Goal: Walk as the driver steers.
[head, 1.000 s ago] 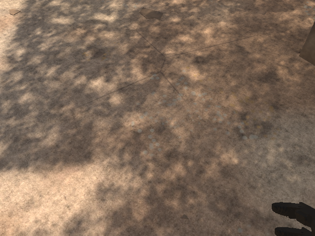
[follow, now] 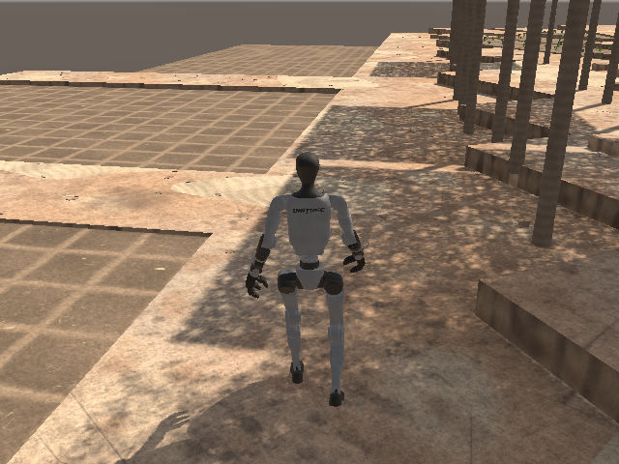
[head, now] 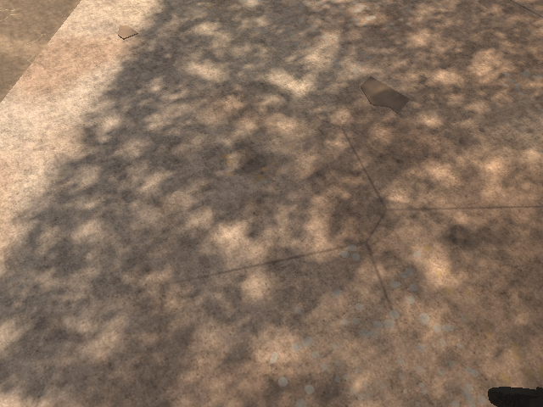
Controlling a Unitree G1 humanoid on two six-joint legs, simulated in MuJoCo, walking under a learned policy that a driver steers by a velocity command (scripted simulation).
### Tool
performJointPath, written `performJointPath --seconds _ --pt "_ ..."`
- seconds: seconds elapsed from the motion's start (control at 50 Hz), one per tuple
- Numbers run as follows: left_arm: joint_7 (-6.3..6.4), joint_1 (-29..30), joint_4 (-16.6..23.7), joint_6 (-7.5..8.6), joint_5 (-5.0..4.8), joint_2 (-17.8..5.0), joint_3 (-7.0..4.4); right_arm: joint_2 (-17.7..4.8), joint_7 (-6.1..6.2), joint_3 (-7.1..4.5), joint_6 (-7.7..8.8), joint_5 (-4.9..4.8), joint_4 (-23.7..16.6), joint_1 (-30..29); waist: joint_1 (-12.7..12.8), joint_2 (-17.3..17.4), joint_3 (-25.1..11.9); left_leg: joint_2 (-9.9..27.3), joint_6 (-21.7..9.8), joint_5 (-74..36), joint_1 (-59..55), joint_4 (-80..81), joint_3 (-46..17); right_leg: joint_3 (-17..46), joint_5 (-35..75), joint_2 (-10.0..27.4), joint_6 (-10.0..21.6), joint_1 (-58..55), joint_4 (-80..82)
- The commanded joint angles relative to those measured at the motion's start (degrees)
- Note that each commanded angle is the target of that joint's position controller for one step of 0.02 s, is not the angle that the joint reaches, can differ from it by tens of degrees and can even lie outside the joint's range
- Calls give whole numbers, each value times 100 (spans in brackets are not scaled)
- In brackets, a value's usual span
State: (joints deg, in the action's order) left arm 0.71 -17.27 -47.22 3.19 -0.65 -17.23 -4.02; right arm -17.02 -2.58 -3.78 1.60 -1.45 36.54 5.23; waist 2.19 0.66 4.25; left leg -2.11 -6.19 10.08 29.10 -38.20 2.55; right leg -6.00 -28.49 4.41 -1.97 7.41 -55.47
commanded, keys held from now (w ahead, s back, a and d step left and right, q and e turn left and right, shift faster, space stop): w+q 0.12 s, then q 0.10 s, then e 0.78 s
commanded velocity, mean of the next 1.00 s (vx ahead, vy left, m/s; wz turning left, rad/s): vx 0.18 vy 0.00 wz -0.07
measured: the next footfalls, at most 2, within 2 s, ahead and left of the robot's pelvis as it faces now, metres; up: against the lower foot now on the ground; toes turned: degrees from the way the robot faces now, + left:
right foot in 0.40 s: +0.41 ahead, -0.09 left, +0.00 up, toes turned +11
left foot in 0.80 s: +0.36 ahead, +0.13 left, +0.00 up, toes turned -7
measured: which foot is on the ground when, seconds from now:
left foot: down 0.00-0.44, up 0.46-0.78, down 0.80-1.00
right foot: up 0.00-0.38, down 0.40-0.82, up 0.84-1.00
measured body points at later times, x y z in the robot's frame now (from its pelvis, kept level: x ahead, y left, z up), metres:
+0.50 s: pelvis +0.24 -0.02 +0.01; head +0.28 -0.02 +0.46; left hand +0.39 +0.26 -0.08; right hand +0.39 -0.28 -0.10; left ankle +0.12 +0.08 -0.66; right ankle +0.37 -0.10 -0.71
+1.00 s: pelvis +0.29 +0.03 +0.03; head +0.32 +0.05 +0.48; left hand +0.47 +0.31 -0.08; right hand +0.39 -0.27 -0.06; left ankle +0.32 +0.14 -0.71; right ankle +0.27 -0.11 -0.63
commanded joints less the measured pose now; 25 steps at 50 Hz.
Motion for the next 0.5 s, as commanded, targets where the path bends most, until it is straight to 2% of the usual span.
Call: performJointPath --seconds 0.02,0.04,0.06,0.08,0.12,0.18,0.22,0.26,0.28,0.32,0.36,0.38,0.4,0.42,0.44,0.46,0.48,0.5 --pt "-102 644 978 468 -196 -798 -72 -1065 43 -327 154 37 -56 1534 -813 440 -1456 1864 -1383 967 -4268 2235 -3902 1112 209 -187 238 3969 -2217" --pt "-52 640 911 500 -83 -715 -60 -922 47 -279 185 33 -77 1162 -512 -39 -990 1589 -1175 339 -3384 2225 -3248 1098 632 65 249 3677 -1683" --pt "-16 571 850 467 58 -775 -106 -718 68 -218 201 66 -143 860 -305 31 -811 1379 -1063 -290 -2767 2273 -2782 1120 896 225 214 3281 -1230" --pt "-27 459 827 396 96 -785 -127 -663 93 -189 203 124 -229 708 -156 177 -750 1250 -1049 -658 -2361 2392 -2587 1139 1079 288 168 2954 -1074" --pt "-27 415 819 280 155 -652 -107 -713 144 -206 234 109 -202 710 -85 170 -708 1141 -1118 -1307 -1939 2518 -2293 1028 1268 255 -5 2757 -694" --pt "14 902 982 202 211 -471 -48 -921 282 -263 191 110 -75 869 -150 142 -472 845 -937 -3023 -1494 2292 -1642 845 1934 0 -250 2704 289" --pt "-14 1263 1057 212 201 -293 24 -943 357 -283 86 59 4 983 -292 297 -556 524 -634 -3140 -1316 2022 -1335 760 2654 -275 -270 2299 1227" --pt "-114 1450 1019 241 127 -243 65 -832 417 -237 13 59 104 1152 -480 444 -739 542 -447 -2726 -1460 1953 -1257 670 3541 -422 -231 1964 1928" --pt "-166 1539 1019 258 105 -252 72 -769 431 -206 5 67 177 1257 -561 462 -766 644 -420 -2501 -1585 1932 -1339 698 3791 -422 -186 1875 2110" --pt "-246 1586 1014 297 126 -328 56 -632 436 -138 13 111 299 1334 -592 488 -759 871 -403 -2414 -2019 1707 -1508 812 3745 -364 -13 1902 2428" --pt "-289 1397 966 340 151 -507 -9 -622 415 -118 33 180 358 1233 -465 555 -768 1078 -350 -2688 -2373 1293 -1651 839 3281 -345 250 1826 2609" --pt "-292 1148 882 361 168 -559 -39 -605 408 -108 39 181 371 1112 -296 499 -807 1016 -267 -2935 -2422 952 -1584 757 3318 -414 398 1522 2864" --pt "-273 857 801 383 207 -668 -76 -574 404 -93 59 189 373 1104 -151 333 -961 728 -85 -3105 -2380 397 -1398 757 4207 -383 558 937 3132" --pt "-255 685 856 399 293 -1021 -127 -454 392 -45 107 290 306 1486 -320 -328 -1512 264 195 -1991 -1767 -631 -1212 1553 6357 309 1019 -300 2703" --pt "-234 408 833 315 321 -963 -101 -370 391 19 122 255 434 2090 -303 -1188 -2175 -230 687 849 -592 -2262 -848 2900 7320 1366 2068 -1609 2648" --pt "-253 242 763 221 138 -633 -27 -620 361 -5 66 256 386 1956 -217 -1311 -2375 -264 874 2719 -112 -2812 -927 3815 6378 1594 2341 -1667 3063" --pt "-255 484 840 132 4 -663 -35 -845 367 -83 -43 167 293 1543 -165 -862 -1909 -74 934 2595 254 -3237 -1040 3853 4624 1444 2147 -1254 3277" --pt "-238 668 932 40 -11 -723 -57 -843 394 -103 -154 131 212 1101 -90 -508 -1460 -27 964 2372 516 -3423 -937 3651 3482 1239 1936 -729 3499"
Velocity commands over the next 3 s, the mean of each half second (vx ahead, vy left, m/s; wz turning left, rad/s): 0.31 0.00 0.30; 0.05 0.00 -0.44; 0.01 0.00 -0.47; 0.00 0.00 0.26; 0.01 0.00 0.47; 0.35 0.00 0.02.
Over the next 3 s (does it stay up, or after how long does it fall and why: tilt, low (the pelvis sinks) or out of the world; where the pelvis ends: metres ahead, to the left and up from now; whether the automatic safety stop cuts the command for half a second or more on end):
stays up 0.47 0.08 0.02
